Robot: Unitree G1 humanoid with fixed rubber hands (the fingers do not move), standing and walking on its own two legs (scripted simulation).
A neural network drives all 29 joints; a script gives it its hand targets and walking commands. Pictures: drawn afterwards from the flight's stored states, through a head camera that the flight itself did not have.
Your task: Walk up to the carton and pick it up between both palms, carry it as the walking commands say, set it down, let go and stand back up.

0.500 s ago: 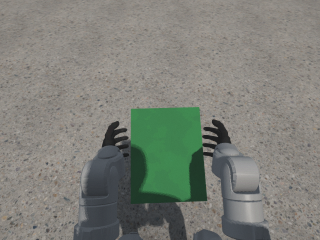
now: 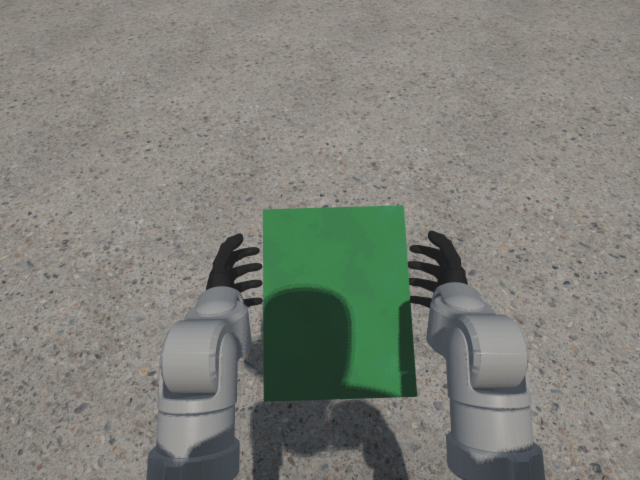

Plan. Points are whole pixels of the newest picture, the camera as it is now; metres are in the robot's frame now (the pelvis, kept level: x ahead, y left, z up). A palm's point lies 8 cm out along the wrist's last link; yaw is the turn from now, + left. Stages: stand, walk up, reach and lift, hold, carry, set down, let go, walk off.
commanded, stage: carry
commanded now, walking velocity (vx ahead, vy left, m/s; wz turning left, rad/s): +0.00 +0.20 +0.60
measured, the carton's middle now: (333, 301) +0.36 -0.02 -0.01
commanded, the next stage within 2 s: none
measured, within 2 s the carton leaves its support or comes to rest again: neither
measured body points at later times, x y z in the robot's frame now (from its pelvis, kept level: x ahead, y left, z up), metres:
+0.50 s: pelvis -0.05 +0.15 +0.01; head -0.04 +0.15 +0.46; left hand +0.22 +0.33 +0.10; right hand +0.27 +0.08 +0.10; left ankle -0.05 +0.27 -0.72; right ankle +0.00 +0.00 -0.71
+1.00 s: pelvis -0.13 +0.20 +0.03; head -0.14 +0.21 +0.48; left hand +0.15 +0.38 +0.12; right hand +0.19 +0.13 +0.12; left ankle -0.05 +0.27 -0.71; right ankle -0.16 +0.08 -0.70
